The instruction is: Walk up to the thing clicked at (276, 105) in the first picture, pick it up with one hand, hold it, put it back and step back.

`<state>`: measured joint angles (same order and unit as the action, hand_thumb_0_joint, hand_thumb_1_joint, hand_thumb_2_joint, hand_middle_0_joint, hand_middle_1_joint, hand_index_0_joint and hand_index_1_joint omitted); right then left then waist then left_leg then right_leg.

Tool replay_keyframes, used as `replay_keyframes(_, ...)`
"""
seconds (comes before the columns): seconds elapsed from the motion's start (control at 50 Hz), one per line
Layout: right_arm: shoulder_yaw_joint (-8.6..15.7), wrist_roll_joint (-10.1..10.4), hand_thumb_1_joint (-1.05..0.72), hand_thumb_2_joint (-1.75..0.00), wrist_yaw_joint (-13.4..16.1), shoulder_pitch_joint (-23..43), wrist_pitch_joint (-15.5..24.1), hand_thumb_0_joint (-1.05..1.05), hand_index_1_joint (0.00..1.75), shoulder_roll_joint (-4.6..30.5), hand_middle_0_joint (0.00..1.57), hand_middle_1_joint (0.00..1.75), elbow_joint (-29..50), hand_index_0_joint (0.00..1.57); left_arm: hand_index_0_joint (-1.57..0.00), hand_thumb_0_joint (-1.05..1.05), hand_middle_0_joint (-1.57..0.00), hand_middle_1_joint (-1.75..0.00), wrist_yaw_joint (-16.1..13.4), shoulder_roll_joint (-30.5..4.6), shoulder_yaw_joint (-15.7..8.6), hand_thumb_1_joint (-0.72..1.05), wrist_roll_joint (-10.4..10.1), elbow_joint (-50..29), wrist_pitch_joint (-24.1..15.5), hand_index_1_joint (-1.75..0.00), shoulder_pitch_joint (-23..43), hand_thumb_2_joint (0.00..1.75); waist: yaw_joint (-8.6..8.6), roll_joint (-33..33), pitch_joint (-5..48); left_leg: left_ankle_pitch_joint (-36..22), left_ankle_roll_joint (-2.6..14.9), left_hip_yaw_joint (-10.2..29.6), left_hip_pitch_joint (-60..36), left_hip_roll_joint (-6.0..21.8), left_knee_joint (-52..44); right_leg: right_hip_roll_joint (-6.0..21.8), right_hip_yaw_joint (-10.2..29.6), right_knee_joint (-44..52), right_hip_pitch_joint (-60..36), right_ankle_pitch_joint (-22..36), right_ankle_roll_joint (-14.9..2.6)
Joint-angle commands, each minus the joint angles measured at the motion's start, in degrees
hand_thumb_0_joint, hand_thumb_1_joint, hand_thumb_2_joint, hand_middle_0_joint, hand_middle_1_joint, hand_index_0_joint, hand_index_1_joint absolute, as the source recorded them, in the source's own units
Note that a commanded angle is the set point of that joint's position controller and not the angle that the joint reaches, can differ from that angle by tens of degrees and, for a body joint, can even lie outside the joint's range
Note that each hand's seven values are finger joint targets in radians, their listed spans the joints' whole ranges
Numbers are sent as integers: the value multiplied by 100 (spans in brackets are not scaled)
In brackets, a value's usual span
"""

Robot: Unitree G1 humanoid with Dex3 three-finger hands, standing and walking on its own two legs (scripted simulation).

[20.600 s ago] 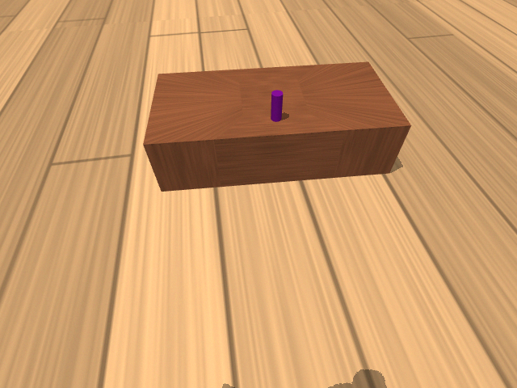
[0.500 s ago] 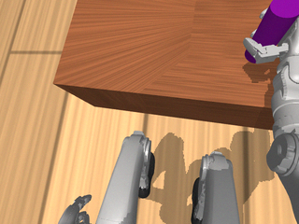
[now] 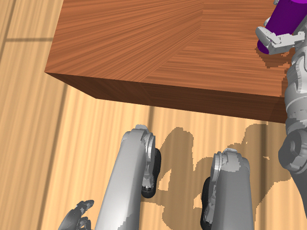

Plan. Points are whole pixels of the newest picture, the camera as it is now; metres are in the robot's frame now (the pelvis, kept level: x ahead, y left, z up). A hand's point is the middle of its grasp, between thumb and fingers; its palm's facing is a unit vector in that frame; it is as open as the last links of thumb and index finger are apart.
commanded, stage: lower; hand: right
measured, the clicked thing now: (283, 22) +0.58 -0.14 +0.00
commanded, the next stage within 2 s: loosen in 0.70 s
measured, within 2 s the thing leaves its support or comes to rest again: rests again in 0.42 s
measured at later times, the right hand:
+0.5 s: hand (272, 31) +0.58 -0.13 -0.04, palm faces -0.01 +1.00 -0.04, open 8.4 cm
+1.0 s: hand (274, 29) +0.59 -0.14 -0.04, palm faces +0.01 +1.00 -0.04, open 8.2 cm
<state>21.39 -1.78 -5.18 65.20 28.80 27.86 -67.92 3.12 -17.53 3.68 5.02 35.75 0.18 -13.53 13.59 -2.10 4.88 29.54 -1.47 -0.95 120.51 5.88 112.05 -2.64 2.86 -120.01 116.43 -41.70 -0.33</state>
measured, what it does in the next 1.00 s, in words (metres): stands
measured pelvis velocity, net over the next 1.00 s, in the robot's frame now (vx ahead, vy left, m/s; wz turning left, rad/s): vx -0.01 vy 0.00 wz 0.02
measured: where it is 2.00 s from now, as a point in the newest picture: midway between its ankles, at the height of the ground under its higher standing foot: (178, 196)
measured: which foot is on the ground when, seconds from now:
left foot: down 0.00-1.00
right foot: down 0.00-1.00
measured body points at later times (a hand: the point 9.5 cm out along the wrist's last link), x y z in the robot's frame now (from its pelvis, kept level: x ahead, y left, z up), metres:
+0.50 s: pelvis -0.01 +0.00 -0.03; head +0.25 -0.04 +0.34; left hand +0.01 +0.28 -0.13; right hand +0.58 -0.19 -0.03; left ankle +0.13 +0.14 -0.40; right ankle +0.06 -0.11 -0.40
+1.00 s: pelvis -0.01 +0.00 -0.04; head +0.25 -0.04 +0.33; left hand +0.01 +0.28 -0.14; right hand +0.58 -0.19 -0.03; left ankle +0.13 +0.14 -0.40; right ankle +0.06 -0.11 -0.40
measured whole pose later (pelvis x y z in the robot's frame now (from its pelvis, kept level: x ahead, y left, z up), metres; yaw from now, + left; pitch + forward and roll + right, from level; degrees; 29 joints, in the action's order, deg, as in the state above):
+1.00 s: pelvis -0.01 +0.00 -0.04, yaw +1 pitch +37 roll +6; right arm 20.8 -3.3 -3.8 69.1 28.0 31.9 -69.5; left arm 4.0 -18.8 6.8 6.0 33.5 2.8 -14.0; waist 15.8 -1.4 2.6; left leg 28.4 -1.7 -1.7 126.2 6.0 117.9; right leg -3.1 4.1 -127.6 123.1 -41.4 -0.4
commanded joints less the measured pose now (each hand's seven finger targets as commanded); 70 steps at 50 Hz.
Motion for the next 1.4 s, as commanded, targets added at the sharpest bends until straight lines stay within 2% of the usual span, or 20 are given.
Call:
replay_keyframes(0.0, 101, 71, -39, -140, -11, 2690, 410, 0, 151, 1124, 140, 151, 1106, 143, -19, 0, -20, -30, -54, -1268, -380, 89, -8, -69, 20, -30, -1467, 91, 366, -964, 4693, -1126, 306, -161, -3421, -154, -756, 29, -147, 1454, -2033, 1496, -35)
replay_keyframes(0.06, 162, 24, -39, -140, -1, 2843, 368, 0, 151, 1305, 139, 151, 1140, 142, -19, 0, -20, -30, -41, -1280, -345, 90, 4, -67, 62, -30, -1417, 90, 348, -978, 4446, -855, 294, -173, -3201, -177, -728, 32, -134, 1427, -1795, 1241, -58)
replay_keyframes(0.08, 99, 32, -38, -140, -12, 2694, 336, 0, 151, 1135, 140, 151, 940, 143, -19, 0, -20, -30, -41, -1296, -309, 90, 3, -90, 68, -30, -1401, 90, 398, -936, 4305, -851, 291, -209, -3082, -173, -694, 32, -112, 1420, -1800, 1248, -53)
replay_keyframes(0.12, 254, 24, -40, -140, -6, 2767, 366, 0, 151, 1420, 140, 151, 1106, 143, -20, 0, -20, -30, -29, -1298, -295, 90, 15, -121, 97, -30, -1442, 90, 324, -901, 4450, -831, 285, -166, -3315, -174, -678, 19, -166, 1349, -1605, 1177, -78)
replay_keyframes(0.14, 172, 17, -37, -139, -24, 2708, 349, 0, 150, 1277, 139, 150, 981, 142, -20, 0, -20, -30, -27, -1307, -274, 90, 12, -134, 97, -30, -1367, 90, 364, -920, 4296, -770, 287, -218, -3079, -176, -631, 25, -117, 1384, -1641, 1159, -65)
replay_keyframes(0.16, 220, 13, -37, -138, -11, 2911, 370, 0, 150, 1437, 139, 150, 1253, 141, -19, 0, -20, -30, -16, -1284, -294, 89, 23, -140, 109, -30, -1429, 90, 314, -1025, 4423, -796, 296, -181, -3192, -181, -620, 27, -156, 1342, -1587, 1163, -72)
replay_keyframes(0.22, 116, 5, -35, -136, -12, 2985, 367, 0, 147, 1316, 136, 147, 1130, 139, -20, 0, -20, -30, -23, -1318, -251, 89, 34, -161, 123, -30, -1380, 90, 444, -1048, 4230, -667, 282, -220, -2955, -180, -570, 20, -117, 1291, -1526, 1018, -81)
replay_keyframes(0.32, 36, 2, -33, -136, 6, 3012, 352, 0, 147, 1276, 136, 147, 1316, 139, -20, 0, -20, -30, -24, -1338, -252, 89, 59, -169, 136, -30, -1419, 90, 426, -1176, 4417, -752, 289, -231, -2969, -184, -504, 38, -134, 1222, -1670, 1102, -66)
replay_keyframes(0.34, -26, -23, -32, -136, 12, 3036, 335, 0, 147, 1182, 136, 147, 1162, 139, -20, 0, -20, -30, -22, -1350, -251, 89, 65, -140, 148, -31, -1452, 90, 547, -1158, 4360, -695, 279, -260, -2848, -186, -488, 29, -100, 1212, -1639, 1038, -65)
replay_keyframes(0.36, 42, -23, -33, -135, 23, 3138, 346, 0, 146, 1362, 135, 146, 1408, 138, -20, 0, -20, -30, -28, -1387, -252, 89, 62, -148, 139, -30, -1435, 90, 471, -1260, 4364, -660, 283, -252, -2826, -176, -484, 28, -103, 1216, -1664, 1010, -64)
replay_keyframes(0.46, 10, -55, -33, -134, 105, 3007, 304, 0, 145, 1269, 135, 145, 1281, 137, -20, 0, -20, -30, -8, -1391, -229, 89, 86, -115, 171, -30, -1495, 90, 442, -1413, 4390, -814, 312, -322, -2656, -177, -325, 45, -21, 1231, -1910, 1259, 2)
replay_keyframes(0.74, -11, -82, -31, -130, 161, 2889, 287, 0, 142, 1181, 133, 142, 1009, 135, -20, 0, -20, -30, 29, -1431, -186, 90, 107, -129, 234, -30, -1502, 89, 622, -1202, 3946, -744, 292, -373, -2441, -189, -243, 38, 14, 1072, -1495, 1162, -34)
replay_keyframes(0.8, 0, -108, -21, -122, 175, 2752, 280, 0, 136, 1213, 132, 136, 810, 136, -20, 0, -21, -30, 41, -1401, -150, 88, 115, -169, 244, -31, -1474, 90, 595, -1061, 3905, -630, 269, -338, -2621, -189, -272, 19, -73, 997, -1208, 978, -80)
replay_keyframes(0.96, -81, -141, 5, -66, 107, 2792, 202, 0, 89, 1284, 111, 89, 924, 112, -21, 0, -20, -31, 37, -1444, -141, 92, 87, -213, 288, -29, -1465, 88, 546, -1188, 4082, -591, 260, -328, -2708, -187, -272, 21, -114, 1011, -1245, 923, -74)
replay_keyframes(1.08, -158, -84, 26, -40, 105, 2942, 136, 0, 64, 1132, 92, 64, 926, 92, -20, 0, -20, -30, 33, -1454, -159, 88, 66, -204, 281, -31, -1428, 91, 621, -1190, 3842, -498, 268, -370, -2451, -187, -249, 28, -13, 1070, -1247, 814, -60)
replay_keyframes(1.12, -128, -64, 32, -33, 107, 3023, 157, 0, 58, 1217, 86, 57, 1098, 87, -20, 0, -20, -30, 19, -1478, -165, 88, 58, -204, 281, -31, -1405, 91, 562, -1255, 3857, -464, 279, -379, -2302, -184, -215, 38, 66, 1143, -1383, 756, -40)
replay_keyframes(1.32, -37, -54, 40, -25, 141, 2869, 184, 0, 37, 1239, 51, 37, 1270, 51, -20, 0, -20, -31, 35, -1474, -179, 89, 76, -219, 291, -31, -1499, 90, 541, -1353, 4229, -880, 300, -391, -2489, -177, -144, 37, 19, 1063, -1714, 1371, -3)
replay_keyframes(1.34, -46, -71, 39, -26, 157, 2870, 180, 0, 37, 1283, 48, 37, 1273, 48, -20, 0, -20, -30, 25, -1445, -180, 89, 75, -228, 294, -31, -1457, 90, 467, -1316, 4217, -772, 303, -360, -2554, -179, -179, 30, -20, 1068, -1571, 1239, -22)
replay_keyframes(1.36, -122, -52, 38, -27, 136, 2814, 166, 0, 37, 1107, 47, 37, 1261, 48, -20, 0, -20, -30, 25, -1458, -190, 89, 62, -228, 295, -31, -1479, 90, 540, -1334, 4182, -834, 303, -378, -2474, -170, -178, 38, 6, 1092, -1724, 1312, -4)
replay_keyframes(1.38, -76, -56, 38, -26, 139, 2832, 177, 0, 36, 1199, 46, 36, 1332, 46, -20, 0, -20, -31, 33, -1452, -186, 89, 81, -222, 306, -31, -1514, 90, 545, -1326, 4220, -872, 303, -377, -2584, -178, -180, 34, -14, 1058, -1642, 1340, -15)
